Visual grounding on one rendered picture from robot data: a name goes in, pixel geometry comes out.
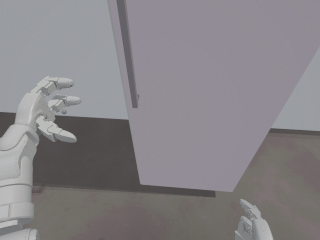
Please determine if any handle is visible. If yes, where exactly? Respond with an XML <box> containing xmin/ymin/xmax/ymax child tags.
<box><xmin>116</xmin><ymin>0</ymin><xmax>139</xmax><ymax>108</ymax></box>

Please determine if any robot right hand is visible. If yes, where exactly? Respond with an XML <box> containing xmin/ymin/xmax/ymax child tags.
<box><xmin>235</xmin><ymin>199</ymin><xmax>274</xmax><ymax>240</ymax></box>

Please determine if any robot left forearm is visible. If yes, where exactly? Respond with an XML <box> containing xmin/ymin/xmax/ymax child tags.
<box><xmin>0</xmin><ymin>124</ymin><xmax>41</xmax><ymax>235</ymax></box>

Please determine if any robot left hand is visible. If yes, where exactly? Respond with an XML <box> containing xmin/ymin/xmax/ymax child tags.
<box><xmin>14</xmin><ymin>76</ymin><xmax>82</xmax><ymax>143</ymax></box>

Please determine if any left robot upper arm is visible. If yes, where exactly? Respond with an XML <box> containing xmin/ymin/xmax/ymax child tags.
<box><xmin>0</xmin><ymin>228</ymin><xmax>40</xmax><ymax>240</ymax></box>

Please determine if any fridge door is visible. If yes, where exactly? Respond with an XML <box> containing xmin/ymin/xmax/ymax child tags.
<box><xmin>109</xmin><ymin>0</ymin><xmax>320</xmax><ymax>192</ymax></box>

